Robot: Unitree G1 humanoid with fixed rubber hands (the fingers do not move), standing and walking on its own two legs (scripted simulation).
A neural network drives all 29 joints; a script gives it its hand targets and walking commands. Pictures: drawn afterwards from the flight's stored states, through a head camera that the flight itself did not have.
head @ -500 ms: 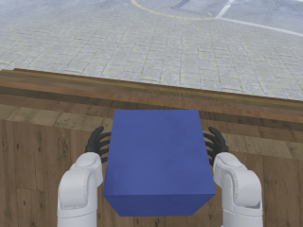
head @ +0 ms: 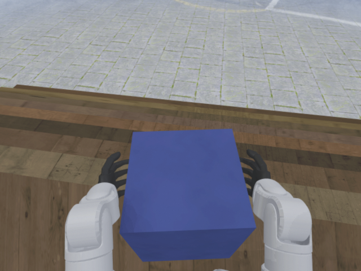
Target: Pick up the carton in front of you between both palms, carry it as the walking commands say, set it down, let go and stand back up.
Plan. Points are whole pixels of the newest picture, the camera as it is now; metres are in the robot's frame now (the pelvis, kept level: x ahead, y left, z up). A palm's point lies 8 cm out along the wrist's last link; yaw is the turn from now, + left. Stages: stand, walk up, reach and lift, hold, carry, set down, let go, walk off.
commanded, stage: carry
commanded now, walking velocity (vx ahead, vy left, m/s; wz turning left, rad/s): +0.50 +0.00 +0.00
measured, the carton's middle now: (184, 199) +0.26 +0.00 +0.01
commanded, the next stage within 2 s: none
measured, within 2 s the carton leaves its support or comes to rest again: neither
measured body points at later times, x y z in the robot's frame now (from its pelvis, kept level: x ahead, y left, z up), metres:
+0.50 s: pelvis +0.30 +0.02 -0.01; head +0.33 +0.03 +0.44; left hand +0.67 +0.15 +0.10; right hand +0.65 -0.16 +0.11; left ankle +0.41 +0.07 -0.72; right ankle +0.11 -0.07 -0.65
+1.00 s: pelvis +0.61 -0.02 -0.06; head +0.60 -0.03 +0.39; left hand +0.96 +0.11 +0.08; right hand +0.94 -0.20 +0.08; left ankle +0.41 +0.07 -0.72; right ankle +0.78 -0.13 -0.76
